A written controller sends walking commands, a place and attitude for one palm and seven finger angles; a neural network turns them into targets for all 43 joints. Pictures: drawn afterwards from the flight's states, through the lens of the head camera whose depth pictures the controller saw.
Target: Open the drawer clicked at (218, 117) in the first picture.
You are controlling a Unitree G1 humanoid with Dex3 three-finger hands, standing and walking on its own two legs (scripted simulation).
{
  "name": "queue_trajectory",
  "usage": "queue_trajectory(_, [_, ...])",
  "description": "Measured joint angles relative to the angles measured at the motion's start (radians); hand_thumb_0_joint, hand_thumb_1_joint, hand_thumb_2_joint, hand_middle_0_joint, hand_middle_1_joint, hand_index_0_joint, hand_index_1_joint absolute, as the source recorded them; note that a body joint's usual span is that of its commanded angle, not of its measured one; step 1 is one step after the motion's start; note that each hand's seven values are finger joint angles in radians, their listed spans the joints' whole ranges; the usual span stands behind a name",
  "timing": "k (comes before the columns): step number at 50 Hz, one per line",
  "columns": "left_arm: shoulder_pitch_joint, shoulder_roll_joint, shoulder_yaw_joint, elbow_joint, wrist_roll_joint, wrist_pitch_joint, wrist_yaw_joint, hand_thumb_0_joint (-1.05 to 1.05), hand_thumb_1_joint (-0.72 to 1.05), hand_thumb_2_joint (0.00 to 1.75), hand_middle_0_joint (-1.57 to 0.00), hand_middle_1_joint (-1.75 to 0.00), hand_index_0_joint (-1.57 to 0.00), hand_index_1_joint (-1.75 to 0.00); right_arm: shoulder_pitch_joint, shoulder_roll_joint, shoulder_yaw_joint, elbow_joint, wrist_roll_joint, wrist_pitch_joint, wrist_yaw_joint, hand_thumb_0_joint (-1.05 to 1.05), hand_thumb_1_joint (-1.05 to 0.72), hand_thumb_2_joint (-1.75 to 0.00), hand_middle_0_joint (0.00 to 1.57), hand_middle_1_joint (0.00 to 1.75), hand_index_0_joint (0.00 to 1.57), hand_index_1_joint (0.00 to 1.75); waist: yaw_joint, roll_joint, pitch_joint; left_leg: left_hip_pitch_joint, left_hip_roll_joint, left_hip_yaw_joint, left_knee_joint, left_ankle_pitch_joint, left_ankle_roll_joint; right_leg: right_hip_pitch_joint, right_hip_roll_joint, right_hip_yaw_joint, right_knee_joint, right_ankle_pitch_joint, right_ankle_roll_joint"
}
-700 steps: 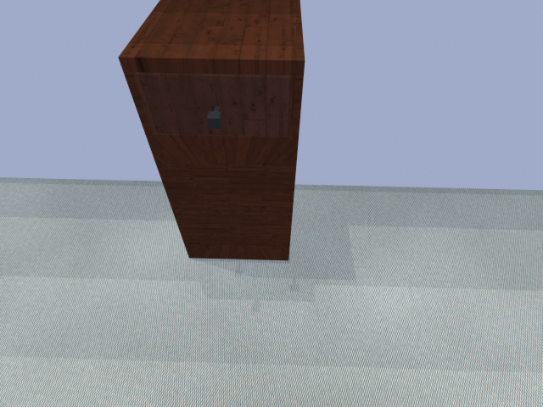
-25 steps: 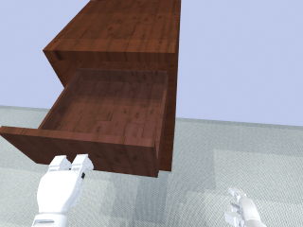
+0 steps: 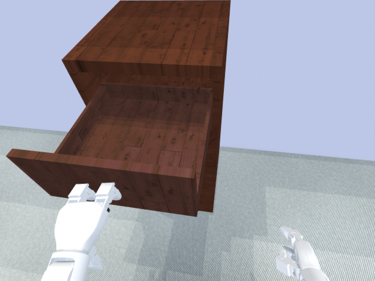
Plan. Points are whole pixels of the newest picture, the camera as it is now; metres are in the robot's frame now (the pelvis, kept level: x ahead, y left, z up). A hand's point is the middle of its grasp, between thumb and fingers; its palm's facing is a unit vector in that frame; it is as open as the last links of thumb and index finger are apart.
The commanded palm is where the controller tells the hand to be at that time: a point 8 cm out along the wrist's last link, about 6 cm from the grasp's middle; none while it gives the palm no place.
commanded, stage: lift the hand off the handle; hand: left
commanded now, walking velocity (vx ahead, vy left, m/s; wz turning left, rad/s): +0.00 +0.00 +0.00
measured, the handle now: (101, 204) +0.25 +0.22 +0.03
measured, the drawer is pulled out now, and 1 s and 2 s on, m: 0.30 0.29 0.29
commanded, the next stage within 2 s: draw the hand back to the body in 1.42 s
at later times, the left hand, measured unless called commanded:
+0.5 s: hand (85, 210) +0.22 +0.23 +0.07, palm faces +0.09 -0.08 -0.99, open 13.6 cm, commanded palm +0.19 +0.22 +0.12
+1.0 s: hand (74, 187) +0.23 +0.22 +0.14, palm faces +0.13 -0.10 -0.99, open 13.7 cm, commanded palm +0.19 +0.22 +0.20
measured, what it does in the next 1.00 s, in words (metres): stands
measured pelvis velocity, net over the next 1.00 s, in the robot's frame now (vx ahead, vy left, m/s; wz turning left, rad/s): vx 0.01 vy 0.01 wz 0.00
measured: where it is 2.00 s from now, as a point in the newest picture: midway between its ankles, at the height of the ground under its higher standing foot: outside the picture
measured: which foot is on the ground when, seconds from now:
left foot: down 0.00-1.00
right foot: down 0.00-1.00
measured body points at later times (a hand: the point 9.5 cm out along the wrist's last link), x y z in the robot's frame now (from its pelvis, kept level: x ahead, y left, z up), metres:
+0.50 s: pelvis +0.00 +0.01 +0.02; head +0.02 -0.03 +0.46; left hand +0.21 +0.23 +0.12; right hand +0.22 -0.21 -0.09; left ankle -0.01 +0.12 -0.70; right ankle +0.02 -0.10 -0.70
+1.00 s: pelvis +0.01 +0.01 +0.03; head +0.01 -0.03 +0.48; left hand +0.22 +0.23 +0.19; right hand +0.24 -0.18 -0.06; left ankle -0.01 +0.12 -0.70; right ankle +0.02 -0.10 -0.70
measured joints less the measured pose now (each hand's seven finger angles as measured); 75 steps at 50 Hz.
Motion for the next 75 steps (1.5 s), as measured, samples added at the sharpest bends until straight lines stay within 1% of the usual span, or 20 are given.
queue_trajectory(7, [-0.055,0.013,-0.017,0.035,-0.002,0.003,0.005,-0.01,-0.49,0.31,-0.32,-1.2,-0.36,-1.26,-0.001,0.002,0.001,0.023,0.008,0.01,-0.013,0.01,-0.9,-0.9,0.2,0.3,0.2,0.3,0.002,0.003,0.005,-0.002,-0.003,-0.004,-0.003,0.006,0.002,0.001,-0.004,-0.003,-0.006,0.005,0.002])
queue_trajectory(11, [-0.076,0.016,-0.025,0.04,-0.011,0.021,-0.021,-0.01,-0.49,0.31,-0.32,-1.2,-0.38,-1.26,-0.001,0.008,0.004,0.026,0.012,0.013,-0.017,0.01,-0.9,-0.9,0.2,0.3,0.2,0.3,-0.002,0.007,0.011,0.014,-0.003,-0.002,-0.019,0.014,0.003,0.017,-0.004,-0.001,-0.022,0.013,0.003])
queue_trajectory(16, [-0.056,0.022,-0.018,-0.004,-0.039,0.034,-0.05,-0.01,-0.49,0.31,-0.32,-1.2,-0.39,-1.25,0.006,0.013,0.008,0.02,0.014,0.01,-0.019,0.01,-0.9,-0.9,0.2,0.3,0.2,0.3,-0.009,0.016,0.015,0.056,-0.003,0.003,-0.054,0.024,0.006,0.056,-0.003,0.006,-0.054,0.024,0.006])
queue_trajectory(21, [-0.023,0.032,-0.001,-0.077,-0.055,0.041,-0.067,-0.01,-0.49,0.31,-0.32,-1.2,-0.38,-1.23,0.008,0.007,0.011,0.017,0.017,0.013,-0.013,0.01,-0.9,-0.9,0.2,0.3,0.2,0.3,-0.003,0.021,0.019,0.102,-0.003,0.008,-0.092,0.036,0.008,0.1,-0.004,0.012,-0.088,0.034,0.009])
queue_trajectory(26, [-0.011,0.045,0.012,-0.125,-0.072,0.065,-0.109,-0.01,-0.49,0.31,-0.32,-1.2,-0.35,-1.22,0.001,0.0,0.015,0.018,0.021,0.021,-0.007,0.01,-0.9,-0.9,0.2,0.3,0.2,0.3,0.008,0.022,0.028,0.148,-0.005,0.008,-0.132,0.05,0.01,0.145,-0.006,0.013,-0.125,0.047,0.011])
queue_trajectory(29, [-0.004,0.045,0.007,-0.163,-0.085,0.075,-0.141,-0.01,-0.49,0.31,-0.32,-1.2,-0.34,-1.21,-0.002,-0.006,0.016,0.012,0.022,0.022,-0.001,0.01,-0.9,-0.9,0.2,0.3,0.2,0.3,0.012,0.027,0.033,0.174,-0.007,0.004,-0.153,0.058,0.011,0.173,-0.009,0.01,-0.149,0.053,0.013])
queue_trajectory(37, [-0.01,0.066,-0.011,-0.222,-0.088,0.075,-0.205,-0.01,-0.49,0.3,-0.32,-1.2,-0.34,-1.21,-0.016,-0.006,0.029,0.001,0.021,0.033,0.009,0.01,-0.9,-0.9,0.2,0.3,0.2,0.3,0.03,0.037,0.049,0.232,-0.006,0.002,-0.205,0.076,0.013,0.233,-0.01,0.01,-0.202,0.071,0.015])
queue_trajectory(42, [-0.01,0.083,-0.008,-0.266,-0.109,0.086,-0.239,-0.01,-0.49,0.3,-0.32,-1.2,-0.36,-1.22,-0.02,-0.004,0.037,-0.004,0.026,0.041,0.014,0.01,-0.9,-0.9,0.2,0.3,0.2,0.3,0.034,0.049,0.055,0.268,-0.006,0.0,-0.24,0.089,0.015,0.271,-0.01,0.01,-0.24,0.085,0.017])
queue_trajectory(47, [-0.026,0.087,-0.006,-0.312,-0.129,0.103,-0.266,-0.01,-0.49,0.3,-0.32,-1.2,-0.36,-1.22,-0.019,-0.006,0.045,-0.003,0.032,0.052,0.019,0.01,-0.9,-0.9,0.2,0.3,0.2,0.3,0.039,0.058,0.059,0.299,-0.007,-0.001,-0.275,0.104,0.016,0.303,-0.012,0.009,-0.275,0.099,0.019])
queue_trajectory(52, [-0.046,0.098,0.003,-0.349,-0.143,0.131,-0.301,-0.01,-0.49,0.3,-0.32,-1.2,-0.33,-1.21,-0.021,-0.011,0.056,0.0,0.042,0.065,0.027,0.01,-0.9,-0.9,0.2,0.3,0.2,0.3,0.038,0.063,0.064,0.332,-0.007,-0.001,-0.311,0.119,0.017,0.334,-0.013,0.011,-0.308,0.113,0.02])
queue_trajectory(57, [-0.047,0.12,0.013,-0.388,-0.168,0.159,-0.344,-0.01,-0.49,0.3,-0.32,-1.2,-0.32,-1.2,-0.022,-0.019,0.064,-0.008,0.051,0.075,0.03,0.01,-0.9,-0.9,0.2,0.3,0.2,0.3,0.032,0.067,0.07,0.362,-0.006,-0.001,-0.34,0.132,0.017,0.364,-0.012,0.011,-0.338,0.126,0.02])
queue_trajectory(63, [-0.025,0.162,0.058,-0.443,-0.206,0.171,-0.378,-0.01,-0.49,0.3,-0.32,-1.2,-0.32,-1.2,-0.023,-0.034,0.066,-0.02,0.059,0.08,0.028,0.01,-0.9,-0.9,0.2,0.3,0.2,0.3,0.028,0.071,0.075,0.389,-0.002,-0.003,-0.361,0.142,0.016,0.394,-0.01,0.01,-0.364,0.139,0.02])
queue_trajectory(67, [-0.033,0.177,0.076,-0.47,-0.228,0.183,-0.404,-0.01,-0.49,0.3,-0.32,-1.2,-0.32,-1.2,-0.025,-0.046,0.062,-0.022,0.062,0.082,0.026,0.01,-0.9,-0.9,0.2,0.3,0.2,0.3,0.031,0.074,0.079,0.399,-0.003,-0.009,-0.368,0.149,0.016,0.409,-0.011,0.005,-0.377,0.146,0.02])
queue_trajectory(71, [-0.053,0.171,0.077,-0.472,-0.237,0.183,-0.426,-0.01,-0.49,0.3,-0.31,-1.2,-0.32,-1.2,-0.033,-0.049,0.06,-0.019,0.065,0.083,0.025,0.01,-0.9,-0.9,0.2,0.3,0.2,0.3,0.031,0.075,0.084,0.404,-0.007,-0.014,-0.375,0.157,0.016,0.415,-0.015,0.0,-0.383,0.152,0.021])
queue_trajectory(75, [-0.076,0.175,0.068,-0.439,-0.229,0.175,-0.449,-0.01,-0.49,0.3,-0.31,-1.2,-0.31,-1.2,-0.036,-0.043,0.065,-0.021,0.063,0.083,0.023,0.01,-0.9,-0.9,0.2,0.3,0.2,0.3,0.031,0.07,0.091,0.401,-0.008,-0.015,-0.378,0.165,0.016,0.411,-0.016,-0.001,-0.384,0.158,0.02])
